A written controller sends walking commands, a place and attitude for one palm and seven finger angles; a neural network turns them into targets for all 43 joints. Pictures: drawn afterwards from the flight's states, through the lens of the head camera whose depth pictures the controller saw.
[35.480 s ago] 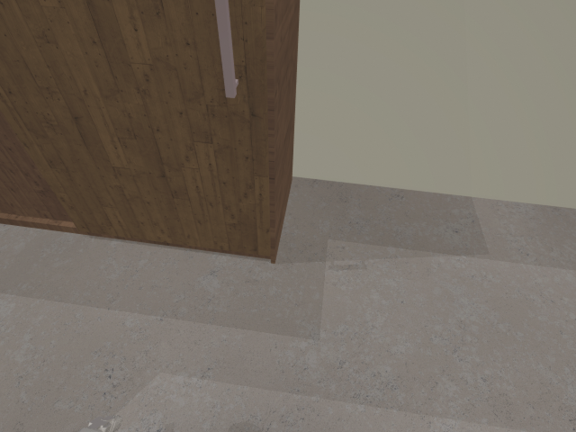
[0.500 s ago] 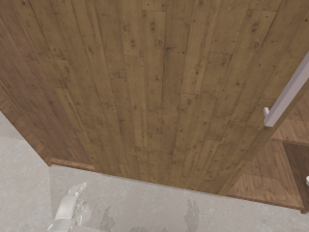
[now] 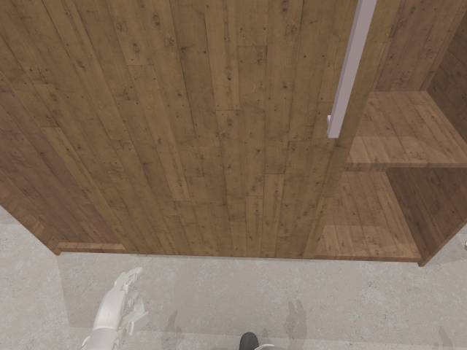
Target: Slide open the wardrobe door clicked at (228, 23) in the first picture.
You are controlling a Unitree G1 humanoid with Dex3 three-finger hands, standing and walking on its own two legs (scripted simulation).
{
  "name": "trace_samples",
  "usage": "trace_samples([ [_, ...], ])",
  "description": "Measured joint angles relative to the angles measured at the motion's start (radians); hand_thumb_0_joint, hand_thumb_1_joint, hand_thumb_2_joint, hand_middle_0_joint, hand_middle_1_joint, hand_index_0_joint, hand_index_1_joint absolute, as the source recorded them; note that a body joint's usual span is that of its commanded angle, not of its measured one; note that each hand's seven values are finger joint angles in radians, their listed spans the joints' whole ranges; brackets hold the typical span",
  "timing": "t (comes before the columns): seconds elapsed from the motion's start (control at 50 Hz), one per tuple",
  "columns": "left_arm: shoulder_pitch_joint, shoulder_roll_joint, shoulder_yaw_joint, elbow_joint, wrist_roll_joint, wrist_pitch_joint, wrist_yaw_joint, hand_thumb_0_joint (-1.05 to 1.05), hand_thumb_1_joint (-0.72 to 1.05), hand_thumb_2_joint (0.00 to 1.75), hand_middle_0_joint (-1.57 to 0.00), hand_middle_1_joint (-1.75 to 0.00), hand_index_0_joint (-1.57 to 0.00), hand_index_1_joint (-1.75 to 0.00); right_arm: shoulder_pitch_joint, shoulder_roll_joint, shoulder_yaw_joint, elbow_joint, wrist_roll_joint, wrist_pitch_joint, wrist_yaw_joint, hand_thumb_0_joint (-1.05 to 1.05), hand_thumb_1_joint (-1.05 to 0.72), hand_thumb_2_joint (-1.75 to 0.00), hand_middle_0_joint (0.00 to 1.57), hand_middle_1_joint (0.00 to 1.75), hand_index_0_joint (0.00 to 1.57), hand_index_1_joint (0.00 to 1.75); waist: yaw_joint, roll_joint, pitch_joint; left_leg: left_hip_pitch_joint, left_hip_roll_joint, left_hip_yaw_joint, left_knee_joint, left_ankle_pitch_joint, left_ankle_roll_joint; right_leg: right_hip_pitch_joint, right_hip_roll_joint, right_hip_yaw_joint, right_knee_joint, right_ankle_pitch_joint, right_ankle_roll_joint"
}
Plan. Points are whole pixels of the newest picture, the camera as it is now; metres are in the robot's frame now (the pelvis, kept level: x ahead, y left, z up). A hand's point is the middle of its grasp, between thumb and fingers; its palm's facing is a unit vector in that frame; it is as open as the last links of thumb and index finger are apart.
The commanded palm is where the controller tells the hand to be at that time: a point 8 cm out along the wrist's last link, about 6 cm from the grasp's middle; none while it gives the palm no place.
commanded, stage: step back with the hand held close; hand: right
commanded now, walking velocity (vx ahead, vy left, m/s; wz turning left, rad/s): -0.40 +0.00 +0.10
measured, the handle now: (347, 63) +0.59 -0.23 +0.20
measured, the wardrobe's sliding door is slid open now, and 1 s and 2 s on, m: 0.46 0.46 0.46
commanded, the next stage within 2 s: stop stepping back and stand still in 0.02 s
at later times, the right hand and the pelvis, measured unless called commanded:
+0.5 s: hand out of the picture -0.01 -0.35 +0.21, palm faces +0.38 +0.84 -0.38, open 7.4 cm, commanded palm -0.04 -0.39 +0.19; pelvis -0.20 -0.10 -0.01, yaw +5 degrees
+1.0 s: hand out of the picture -0.15 -0.44 +0.20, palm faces +0.51 +0.77 -0.38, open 7.4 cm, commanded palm -0.19 -0.46 +0.19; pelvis -0.34 -0.17 +0.00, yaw +2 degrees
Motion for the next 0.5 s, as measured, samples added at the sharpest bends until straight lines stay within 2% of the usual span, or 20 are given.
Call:
trace_samples([
  [0.06, -0.009, -0.002, 0.017, -0.026, -0.003, -0.003, -0.013, 0.01, 0.9, 0.9, -0.21, -0.3, -0.21, -0.3, -0.012, -0.032, -0.013, -0.016, 0.005, -0.011, 0.01, 0.02, -0.89, -0.9, 0.21, 0.3, 0.21, 0.3, 0.017, 0.003, 0.015, -0.034, 0.009, 0.005, 0.026, -0.021, 0.017, -0.032, -0.005, -0.026, 0.015, -0.046, 0.034],
  [0.08, -0.01, 0.0, 0.021, -0.03, -0.007, -0.004, -0.018, 0.01, 0.9, 0.9, -0.21, -0.3, -0.21, -0.3, -0.004, -0.045, -0.018, -0.032, 0.006, -0.018, 0.011, 0.02, -0.89, -0.9, 0.21, 0.3, 0.21, 0.3, 0.023, 0.004, 0.019, -0.044, 0.018, 0.014, 0.03, 0.011, 0.013, -0.064, -0.006, -0.03, 0.071, -0.116, 0.058],
  [0.1, -0.012, 0.001, 0.024, -0.027, -0.01, -0.005, -0.024, 0.01, 0.9, 0.9, -0.21, -0.3, -0.21, -0.3, 0.011, -0.057, -0.025, -0.056, 0.006, -0.027, 0.011, 0.02, -0.89, -0.9, 0.21, 0.3, 0.21, 0.3, 0.019, 0.015, 0.022, -0.06, 0.033, 0.022, 0.042, 0.051, 0.006, -0.109, 0.003, -0.014, 0.193, -0.193, 0.079],
  [0.14, -0.015, 0.0, 0.023, -0.002, -0.006, 0.006, -0.041, 0.01, 0.9, 0.9, -0.21, -0.3, -0.21, -0.3, 0.048, -0.062, -0.045, -0.109, 0.003, -0.046, 0.013, 0.02, -0.89, -0.9, 0.21, 0.3, 0.21, 0.3, -0.028, 0.063, 0.019, -0.102, 0.085, 0.03, 0.088, 0.144, 0.006, -0.138, 0.015, 0.037, 0.477, -0.303, 0.087],
  [0.16, -0.014, 0.001, 0.015, 0.007, -0.002, 0.015, -0.044, 0.01, 0.9, 0.9, -0.21, -0.3, -0.21, -0.3, 0.057, -0.055, -0.053, -0.128, 0.002, -0.05, 0.014, 0.01, -0.89, -0.9, 0.21, 0.3, 0.21, 0.3, -0.051, 0.084, 0.01, -0.135, 0.11, 0.033, 0.133, 0.138, -0.011, -0.099, 0.007, 0.058, 0.492, -0.338, 0.083],
  [0.18, -0.009, 0.009, 0.008, 0.006, -0.001, 0.016, -0.042, 0.01, 0.9, 0.9, -0.21, -0.3, -0.21, -0.3, 0.043, -0.045, -0.055, -0.133, 0.003, -0.049, 0.012, 0.01, -0.89, -0.9, 0.21, 0.3, 0.21, 0.3, -0.054, 0.083, -0.005, -0.183, 0.119, 0.039, 0.215, 0.04, -0.02, -0.065, -0.008, 0.082, 0.427, -0.348, 0.066],
  [0.2, -0.01, 0.012, 0.013, 0.009, 0.0, 0.005, -0.037, 0.01, 0.9, 0.9, -0.21, -0.3, -0.21, -0.3, -0.016, -0.033, -0.046, -0.11, -0.001, -0.042, 0.011, 0.01, -0.89, -0.9, 0.21, 0.3, 0.21, 0.3, -0.038, 0.067, 0.007, -0.225, 0.104, 0.017, 0.355, -0.051, -0.03, -0.083, -0.016, 0.088, 0.424, -0.24, 0.042],
  [0.24, -0.005, -0.01, 0.033, 0.04, -0.008, -0.02, -0.039, 0.01, 0.9, 0.9, -0.2, -0.3, -0.21, -0.3, -0.167, -0.027, -0.029, -0.018, -0.014, -0.012, 0.014, 0.01, -0.88, -0.9, 0.21, 0.3, 0.22, 0.3, -0.009, 0.047, 0.046, -0.272, 0.033, -0.037, 0.672, -0.113, -0.041, -0.102, -0.029, 0.101, 0.433, -0.104, 0.014],
  [0.26, 0.002, -0.03, 0.034, 0.059, -0.013, -0.023, -0.05, 0.01, 0.91, 0.9, -0.2, -0.3, -0.2, -0.3, -0.217, -0.03, -0.028, 0.019, -0.015, 0.011, 0.017, 0.01, -0.88, -0.9, 0.21, 0.3, 0.22, 0.3, 0.009, 0.053, 0.055, -0.276, -0.001, -0.044, 0.791, -0.12, -0.046, -0.101, -0.03, 0.104, 0.41, -0.083, 0.022],
  [0.3, 0.023, -0.069, 0.029, 0.087, -0.017, -0.018, -0.08, 0.01, 0.91, 0.9, -0.2, -0.3, -0.2, -0.3, -0.234, -0.023, -0.031, 0.034, 0.003, 0.067, 0.022, 0.01, -0.89, -0.9, 0.21, 0.3, 0.21, 0.3, 0.042, 0.082, 0.054, -0.242, -0.054, -0.01, 0.887, -0.135, -0.041, -0.074, -0.029, 0.098, 0.296, -0.045, 0.088],
  [0.32, 0.04, -0.084, 0.028, 0.091, -0.015, -0.014, -0.093, 0.01, 0.91, 0.9, -0.2, -0.3, -0.2, -0.3, -0.202, -0.013, -0.028, 0.013, 0.017, 0.09, 0.023, 0.01, -0.89, -0.9, 0.21, 0.3, 0.21, 0.3, 0.058, 0.089, 0.048, -0.194, -0.072, 0.032, 0.838, -0.162, -0.028, -0.054, -0.031, 0.09, 0.218, -0.027, 0.135],
  [0.34, 0.064, -0.09, 0.029, 0.084, -0.012, -0.012, -0.101, 0.01, 0.91, 0.9, -0.2, -0.3, -0.2, -0.3, -0.15, -0.006, -0.019, -0.021, 0.027, 0.103, 0.024, 0.02, -0.89, -0.9, 0.21, 0.3, 0.21, 0.3, 0.077, 0.086, 0.035, -0.121, -0.083, 0.087, 0.711, -0.205, -0.001, -0.047, -0.031, 0.083, 0.16, -0.048, 0.186],
  [0.36, 0.095, -0.092, 0.028, 0.07, -0.017, -0.014, -0.108, 0.01, 0.91, 0.9, -0.2, -0.3, -0.2, -0.3, -0.081, -0.018, -0.012, -0.069, 0.028, 0.1, 0.024, 0.02, -0.89, -0.9, 0.21, 0.3, 0.21, 0.3, 0.091, 0.098, 0.011, -0.038, -0.072, 0.132, 0.514, -0.246, 0.052, -0.092, -0.014, 0.055, 0.22, -0.154, 0.218],
  [0.38, 0.122, -0.094, 0.021, 0.052, -0.026, -0.016, -0.114, 0.01, 0.9, 0.9, -0.2, -0.3, -0.21, -0.3, 0.004, -0.049, -0.03, -0.141, 0.027, 0.085, 0.025, 0.02, -0.89, -0.9, 0.21, 0.3, 0.21, 0.3, 0.08, 0.148, -0.026, 0.014, -0.03, 0.13, 0.322, -0.19, 0.106, -0.191, 0.032, 0.03, 0.453, -0.274, 0.18],
  [0.4, 0.133, -0.09, 0.012, 0.033, -0.033, -0.019, -0.116, 0.01, 0.9, 0.9, -0.21, -0.3, -0.21, -0.3, 0.086, -0.081, -0.075, -0.224, 0.039, 0.065, 0.029, 0.02, -0.89, -0.9, 0.21, 0.3, 0.21, 0.3, 0.046, 0.211, -0.057, 0.023, 0.024, 0.089, 0.19, -0.138, 0.147, -0.299, 0.067, 0.012, 0.747, -0.333, 0.108],
  [0.42, 0.117, -0.077, 0.012, 0.045, -0.023, -0.016, -0.108, 0.01, 0.9, 0.9, -0.21, -0.3, -0.21, -0.3, 0.125, -0.086, -0.104, -0.27, 0.047, 0.031, 0.041, 0.02, -0.89, -0.9, 0.21, 0.3, 0.21, 0.3, 0.02, 0.202, -0.048, -0.024, 0.024, 0.071, 0.214, -0.098, 0.133, -0.344, 0.046, 0.037, 0.976, -0.339, 0.077],
  [0.44, 0.105, -0.07, 0.012, 0.069, -0.009, -0.003, -0.097, 0.01, 0.9, 0.9, -0.21, -0.3, -0.21, -0.3, 0.127, -0.097, -0.114, -0.279, 0.046, -0.002, 0.052, 0.02, -0.89, -0.9, 0.21, 0.3, 0.21, 0.3, 0.016, 0.18, -0.035, -0.043, 0.015, 0.079, 0.234, -0.06, 0.094, -0.331, 0.012, 0.067, 1.073, -0.332, 0.07],
  [0.46, 0.102, -0.068, 0.01, 0.097, 0.002, 0.008, -0.086, 0.01, 0.9, 0.9, -0.2, -0.3, -0.21, -0.3, 0.102, -0.109, -0.11, -0.256, 0.037, -0.029, 0.056, 0.02, -0.89, -0.9, 0.21, 0.3, 0.21, 0.3, 0.017, 0.164, -0.034, -0.044, 0.014, 0.093, 0.22, -0.023, 0.062, -0.291, -0.026, 0.083, 1.064, -0.312, 0.065],
  [0.5, 0.115, -0.062, 0.008, 0.136, 0.007, 0.018, -0.066, 0.01, 0.9, 0.9, -0.2, -0.3, -0.2, -0.3, 0.029, -0.104, -0.09, -0.164, 0.013, -0.049, 0.04, 0.01, -0.88, -0.9, 0.22, 0.3, 0.22, 0.3, 0.016, 0.151, -0.056, -0.041, 0.039, 0.107, 0.166, 0.015, 0.046, -0.167, -0.091, 0.076, 0.868, -0.344, 0.05],
])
